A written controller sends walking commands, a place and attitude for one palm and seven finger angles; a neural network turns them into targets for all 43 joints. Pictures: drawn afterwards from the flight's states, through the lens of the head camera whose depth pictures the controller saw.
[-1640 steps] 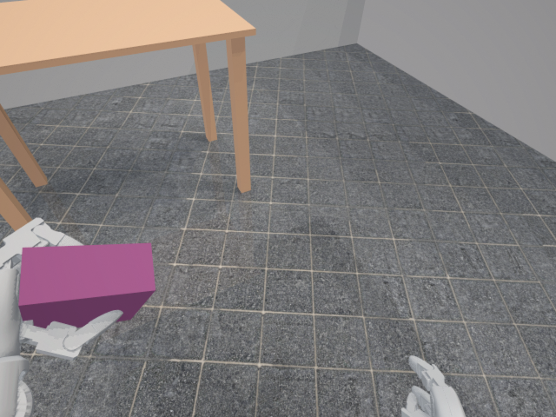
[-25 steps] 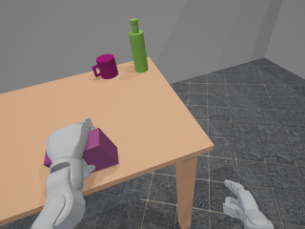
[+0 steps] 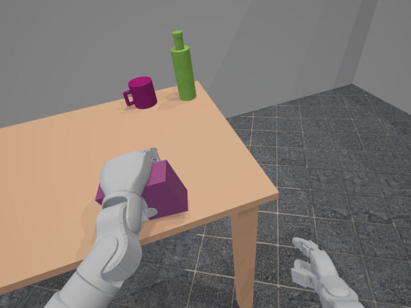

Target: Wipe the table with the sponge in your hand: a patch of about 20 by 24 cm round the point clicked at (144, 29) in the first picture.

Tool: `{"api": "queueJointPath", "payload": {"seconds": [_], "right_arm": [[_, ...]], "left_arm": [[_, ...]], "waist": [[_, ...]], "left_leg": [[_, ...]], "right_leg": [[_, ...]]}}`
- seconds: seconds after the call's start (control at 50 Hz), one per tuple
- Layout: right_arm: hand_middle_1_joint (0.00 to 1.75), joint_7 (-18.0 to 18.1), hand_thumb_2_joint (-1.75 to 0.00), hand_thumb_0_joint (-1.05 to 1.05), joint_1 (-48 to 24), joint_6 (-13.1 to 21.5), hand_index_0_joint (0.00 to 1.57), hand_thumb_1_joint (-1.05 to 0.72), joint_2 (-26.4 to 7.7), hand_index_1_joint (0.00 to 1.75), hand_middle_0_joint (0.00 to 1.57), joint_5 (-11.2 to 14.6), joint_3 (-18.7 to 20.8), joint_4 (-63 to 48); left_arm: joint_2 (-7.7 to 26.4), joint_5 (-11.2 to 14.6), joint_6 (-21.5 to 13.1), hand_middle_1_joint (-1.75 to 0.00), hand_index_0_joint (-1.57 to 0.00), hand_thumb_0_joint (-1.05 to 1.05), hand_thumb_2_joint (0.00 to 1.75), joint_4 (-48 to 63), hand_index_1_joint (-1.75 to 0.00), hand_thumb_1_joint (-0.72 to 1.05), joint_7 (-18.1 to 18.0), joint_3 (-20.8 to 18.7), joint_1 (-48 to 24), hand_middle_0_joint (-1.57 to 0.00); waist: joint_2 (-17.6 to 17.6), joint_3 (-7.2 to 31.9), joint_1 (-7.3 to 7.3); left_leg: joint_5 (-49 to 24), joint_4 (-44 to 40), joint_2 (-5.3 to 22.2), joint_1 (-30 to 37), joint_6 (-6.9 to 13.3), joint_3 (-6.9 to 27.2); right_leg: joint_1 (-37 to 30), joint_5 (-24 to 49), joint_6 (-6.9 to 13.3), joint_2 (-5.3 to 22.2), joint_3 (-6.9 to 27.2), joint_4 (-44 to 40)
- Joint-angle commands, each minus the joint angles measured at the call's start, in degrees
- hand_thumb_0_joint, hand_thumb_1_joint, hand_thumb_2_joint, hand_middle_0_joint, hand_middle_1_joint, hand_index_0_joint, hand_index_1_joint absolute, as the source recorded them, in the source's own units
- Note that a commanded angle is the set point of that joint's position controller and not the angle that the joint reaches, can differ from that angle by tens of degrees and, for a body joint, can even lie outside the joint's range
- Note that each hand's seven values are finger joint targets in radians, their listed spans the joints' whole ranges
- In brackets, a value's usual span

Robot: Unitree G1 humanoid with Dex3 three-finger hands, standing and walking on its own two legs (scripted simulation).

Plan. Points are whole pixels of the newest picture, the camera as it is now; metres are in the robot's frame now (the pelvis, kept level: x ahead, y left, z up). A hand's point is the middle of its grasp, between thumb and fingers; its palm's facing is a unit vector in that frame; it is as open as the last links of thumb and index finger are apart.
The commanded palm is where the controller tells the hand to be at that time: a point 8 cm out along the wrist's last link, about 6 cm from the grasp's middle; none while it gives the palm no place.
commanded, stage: wipe forward along the third lane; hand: left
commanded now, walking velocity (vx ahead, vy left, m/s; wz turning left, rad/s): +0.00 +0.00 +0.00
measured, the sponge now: (149, 199) +0.29 +0.17 +0.09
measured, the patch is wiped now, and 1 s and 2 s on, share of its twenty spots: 0.50 0.70 0.80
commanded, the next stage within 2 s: wipe back along the third lane in 1.68 s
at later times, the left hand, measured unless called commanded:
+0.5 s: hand (147, 174) +0.33 +0.18 +0.12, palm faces +0.05 -0.09 -0.99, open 9.6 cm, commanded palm +0.31 +0.19 +0.17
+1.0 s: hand (144, 161) +0.38 +0.20 +0.11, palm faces -0.02 -0.05 -1.00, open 9.6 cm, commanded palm +0.36 +0.22 +0.15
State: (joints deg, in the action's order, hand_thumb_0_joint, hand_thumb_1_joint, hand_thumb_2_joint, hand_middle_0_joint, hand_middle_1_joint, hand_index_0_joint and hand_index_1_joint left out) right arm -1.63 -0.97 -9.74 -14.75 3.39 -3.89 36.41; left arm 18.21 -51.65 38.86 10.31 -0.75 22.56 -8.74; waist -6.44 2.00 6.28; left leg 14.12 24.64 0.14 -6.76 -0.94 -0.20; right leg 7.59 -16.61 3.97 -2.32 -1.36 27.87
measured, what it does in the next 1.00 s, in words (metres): stands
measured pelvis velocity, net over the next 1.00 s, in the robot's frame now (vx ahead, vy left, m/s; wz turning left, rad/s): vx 0.00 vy -0.03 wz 0.01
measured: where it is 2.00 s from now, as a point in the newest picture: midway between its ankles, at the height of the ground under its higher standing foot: outside the picture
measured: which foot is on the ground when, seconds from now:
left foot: down 0.00-1.00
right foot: down 0.00-1.00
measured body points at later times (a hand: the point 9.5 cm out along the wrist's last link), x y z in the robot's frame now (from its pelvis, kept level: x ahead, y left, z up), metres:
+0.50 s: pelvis +0.00 -0.01 +0.00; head -0.04 -0.07 +0.44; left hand +0.32 +0.18 +0.17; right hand +0.22 -0.23 -0.10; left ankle -0.01 +0.14 -0.74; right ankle -0.01 -0.07 -0.74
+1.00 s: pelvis +0.00 -0.03 +0.00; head -0.01 -0.08 +0.44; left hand +0.37 +0.20 +0.17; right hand +0.20 -0.26 -0.12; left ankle -0.01 +0.13 -0.74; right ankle -0.01 -0.07 -0.74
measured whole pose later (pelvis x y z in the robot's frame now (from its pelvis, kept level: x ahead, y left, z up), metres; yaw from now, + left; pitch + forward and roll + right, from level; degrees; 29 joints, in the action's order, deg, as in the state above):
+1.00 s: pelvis +0.00 -0.03 +0.00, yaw +1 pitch +2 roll +2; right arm 4.3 4.6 -7.9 -17.2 3.7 -3.2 40.6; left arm 20.2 -53.7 32.4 -26.9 1.4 14.7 -31.1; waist -5.0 4.1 2.5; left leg 14.2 26.0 1.3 -13.5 0.0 1.1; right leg 14.0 -16.7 5.8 -3.7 -2.5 28.9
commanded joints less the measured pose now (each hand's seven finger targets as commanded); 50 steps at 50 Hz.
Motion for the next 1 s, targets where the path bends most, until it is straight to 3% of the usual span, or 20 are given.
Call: {"api": "queueJointPath", "payload": {"seconds": [0.0, 0.08, 0.14, 0.18, 0.2, 0.26, 0.28, 0.32, 0.38, 0.42, 0.48, 0.58, 0.62, 0.68, 0.72, 0.78, 0.82, 0.88, 0.92, 0.98], "right_arm": [[0.30, 0.1, -0.90, 0.00, -14.0, 2.9, 0.20, -0.90, -4.4, 0.30, 0.20, 0.6, 1.9, -10.5], [0.30, 0.8, -0.90, 0.00, -13.5, 2.5, 0.20, -0.90, -5.3, 0.30, 0.20, 0.5, 2.1, -9.4], [0.30, 1.6, -0.90, 0.00, -13.0, 2.6, 0.20, -0.90, -5.3, 0.30, 0.20, 0.6, 2.3, -8.5], [0.30, 2.2, -0.90, 0.00, -13.1, 2.5, 0.20, -0.90, -5.8, 0.30, 0.20, 0.4, 2.2, -8.0], [0.30, 2.2, -0.90, 0.00, -13.3, 2.8, 0.20, -0.90, -5.3, 0.30, 0.20, 0.6, 2.0, -8.6], [0.30, 2.7, -0.90, 0.00, -12.9, 2.7, 0.20, -0.90, -5.7, 0.30, 0.20, 0.7, 2.2, -7.8], [0.30, 2.8, -0.90, 0.00, -12.7, 2.7, 0.20, -0.90, -6.1, 0.30, 0.20, 0.6, 2.2, -7.6], [0.30, 2.9, -0.90, 0.00, -12.2, 3.2, 0.20, -0.90, -5.8, 0.30, 0.20, 0.6, 2.2, -7.6], [0.30, 3.3, -0.90, 0.00, -12.2, 3.3, 0.20, -0.90, -6.6, 0.30, 0.20, 0.3, 2.2, -7.0], [0.30, 3.2, -0.90, 0.00, -11.8, 3.7, 0.20, -0.90, -6.1, 0.30, 0.20, 0.6, 2.2, -6.9], [0.30, 3.2, -0.90, 0.00, -11.2, 3.9, 0.20, -0.90, -6.8, 0.30, 0.20, 0.3, 2.3, -6.6], [0.30, 4.3, -0.90, 0.00, -9.0, 4.3, 0.20, -0.90, -7.5, 0.30, 0.20, 0.1, 2.5, -5.6], [0.30, 4.5, -0.90, 0.00, -8.3, 4.6, 0.20, -0.90, -7.0, 0.30, 0.20, 0.4, 2.4, -6.0], [0.30, 4.9, -0.90, 0.00, -7.1, 4.4, 0.20, -0.90, -7.8, 0.30, 0.20, 0.0, 2.7, -5.5], [0.30, 4.9, -0.90, 0.00, -6.5, 4.4, 0.20, -0.90, -7.4, 0.30, 0.20, 0.6, 2.6, -5.5], [0.30, 5.4, -0.90, 0.00, -5.5, 4.5, 0.20, -0.90, -8.3, 0.30, 0.20, 0.1, 2.9, -4.9], [0.30, 5.7, -0.90, 0.00, -4.8, 4.6, 0.20, -0.90, -7.8, 0.30, 0.20, 0.5, 2.7, -4.9], [0.30, 6.0, -0.90, 0.00, -3.4, 4.4, 0.20, -0.90, -8.8, 0.30, 0.20, 0.2, 2.8, -3.5], [0.30, 6.0, -0.90, 0.00, -3.0, 4.4, 0.20, -0.90, -8.0, 0.30, 0.20, 0.6, 2.8, -4.5], [0.30, 6.5, -0.90, 0.00, -1.9, 4.1, 0.20, -0.90, -8.8, 0.30, 0.20, 0.1, 3.0, -3.3]], "left_arm": [[1.2, 0.0, -1.2, -1.60, -1.20, 0.00, 1.30, 8.9, -1.60, 0.10, -2.2, -1.9, -19.0, -1.20], [7.5, -0.6, -0.6, -1.60, -1.20, 0.00, 1.30, 5.1, -1.60, 0.10, -2.6, -8.0, -19.7, -1.20], [5.9, -0.7, -0.4, -1.60, -1.20, 0.00, 1.30, -0.3, -1.60, 0.10, -2.3, -6.9, -20.8, -1.20], [10.9, -1.7, 0.1, -1.60, -1.20, 0.00, 1.30, -3.0, -1.60, 0.10, -2.6, -11.2, -22.0, -1.20], [6.0, -1.6, 0.0, -1.60, -1.20, 0.00, 1.30, -2.7, -1.60, 0.10, -2.3, -6.7, -25.0, -1.20], [6.6, -1.4, 0.5, -1.60, -1.20, 0.00, 1.30, -7.5, -1.60, 0.10, -1.8, -7.4, -24.0, -1.20], [10.3, -2.1, 0.8, -1.60, -1.20, 0.00, 1.30, -8.7, -1.60, 0.10, -2.0, -10.6, -24.7, -1.20], [7.9, -2.2, 0.9, -1.60, -1.20, 0.00, 1.30, -11.2, -1.60, 0.10, -1.7, -8.3, -25.9, -1.20], [13.0, -3.0, 1.5, -1.60, -1.20, 0.00, 1.30, -15.3, -1.60, 0.10, -1.6, -12.5, -25.7, -1.20], [8.4, -2.6, 1.7, -1.60, -1.20, 0.00, 1.30, -17.1, -1.60, 0.10, -1.1, -8.5, -27.6, -1.20], [12.6, -3.1, 1.7, -1.60, -1.20, 0.00, 1.30, -19.1, -1.60, 0.10, -0.8, -12.4, -26.9, -1.20], [13.8, -3.0, -0.6, -1.60, -1.20, 0.00, 1.30, -24.1, -1.60, 0.10, -0.3, -13.3, -29.3, -1.20], [10.1, -2.4, -1.7, -1.60, -1.20, 0.00, 1.30, -24.1, -1.60, 0.10, -0.1, -10.3, -31.9, -1.20], [14.1, -3.1, -2.9, -1.60, -1.20, 0.00, 1.30, -26.8, -1.60, 0.10, -0.3, -14.2, -29.3, -1.20], [9.9, -2.8, -3.4, -1.60, -1.20, 0.00, 1.30, -27.4, -1.60, 0.10, -0.1, -10.0, -33.2, -1.20], [15.2, -3.3, -4.0, -1.60, -1.20, 0.00, 1.30, -30.4, -1.60, 0.10, -0.3, -14.4, -32.2, -1.20], [11.1, -3.1, -4.5, -1.60, -1.20, 0.00, 1.30, -31.5, -1.60, 0.10, 0.0, -10.5, -35.2, -1.20], [17.7, -3.9, -5.5, -1.60, -1.20, 0.00, 1.30, -36.1, -1.60, 0.10, -0.1, -15.6, -35.1, -1.20], [12.0, -3.5, -6.4, -1.60, -1.20, 0.00, 1.30, -35.6, -1.60, 0.10, 0.3, -10.9, -37.6, -1.20], [19.1, -4.0, -7.3, -1.60, -1.20, 0.00, 1.30, -39.0, -1.60, 0.10, -0.1, -16.2, -38.6, -1.20]], "waist": [[9.1, 9.2, -1.31], [9.1, 8.6, -0.92], [10.4, 7.9, -1.65], [10.8, 7.2, -1.13], [10.1, 8.5, -1.87], [9.9, 7.4, -1.72], [10.3, 7.5, -1.37], [11.9, 8.5, -1.78], [11.4, 9.0, -0.82], [12.5, 8.4, -1.86], [11.2, 10.0, -0.85], [12.4, 7.9, -1.98], [13.2, 8.8, -2.81], [12.8, 10.0, -1.91], [13.4, 8.8, -3.62], [13.6, 10.2, -2.81], [14.4, 9.5, -4.13], [13.5, 9.8, -3.54], [13.8, 10.1, -4.44], [12.3, 10.9, -3.94]], "left_leg": [[-11.9, -1.6, -2.2, -0.5, 3.5, -1.6], [-10.0, -2.2, -2.3, -1.2, 3.4, -1.3], [-8.6, -1.8, -2.6, -2.4, 3.5, -2.0], [-7.1, -2.3, -2.6, -3.0, 3.4, -1.7], [-7.7, -1.9, -2.9, -3.2, 3.5, -2.1], [-6.9, -2.2, -3.0, -3.7, 3.4, -2.1], [-6.0, -2.3, -2.9, -3.9, 3.4, -1.7], [-6.7, -1.8, -3.1, -4.7, 3.5, -2.0], [-6.1, -1.7, -3.3, -5.6, 3.3, -1.7], [-6.6, -1.5, -3.3, -6.1, 3.5, -2.2], [-7.2, -1.4, -3.5, -6.4, 3.3, -1.7], [-5.7, -0.9, -3.5, -7.5, 3.3, -1.7], [-6.6, -0.8, -3.6, -7.7, 3.5, -1.8], [-7.3, -0.7, -3.5, -7.9, 3.2, -1.5], [-7.0, -0.6, -3.4, -8.1, 3.4, -1.8], [-7.0, 0.0, -3.5, -8.6, 3.2, -1.5], [-6.6, 0.0, -3.5, -9.2, 3.3, -1.9], [-5.9, 0.4, -3.3, -10.5, 2.8, -1.2], [-6.2, 0.4, -3.5, -10.4, 3.1, -1.6], [-5.8, 0.7, -3.3, -11.2, 2.8, -1.3]], "right_leg": [[-3.6, 13.4, -0.9, 1.1, 4.4, -4.8], [-3.2, 11.2, -0.6, 0.5, 6.4, -5.8], [-2.6, 9.8, -1.4, 1.1, 6.1, -6.6], [-2.2, 6.5, -0.9, 0.9, 8.0, -7.5], [-2.7, 7.9, -1.2, 1.4, 6.4, -6.7], [-2.1, 7.1, -1.4, 1.3, 6.4, -7.3], [-1.8, 5.0, -1.0, 1.1, 7.9, -7.8], [-2.8, 6.9, -1.5, 1.4, 6.9, -7.1], [-3.4, 6.8, -1.5, 1.5, 9.2, -7.6], [-3.1, 8.4, -2.0, 1.7, 7.4, -7.0], [-4.0, 10.3, -1.8, 1.5, 8.4, -6.4], [-2.3, 9.6, -2.2, 1.8, 8.9, -7.0], [-2.8, 12.2, -2.5, 2.0, 7.4, -6.2], [-3.4, 15.0, -2.3, 1.9, 8.3, -5.7], [-2.0, 14.5, -2.7, 2.1, 7.1, -5.8], [-2.9, 16.6, -2.8, 2.2, 8.5, -5.7], [-2.1, 16.5, -3.3, 2.5, 7.1, -5.6], [-2.1, 16.9, -3.2, 2.7, 9.1, -5.5], [-1.8, 17.4, -3.4, 2.8, 7.2, -5.1], [-2.4, 17.7, -3.4, 3.1, 8.8, -5.3]]}}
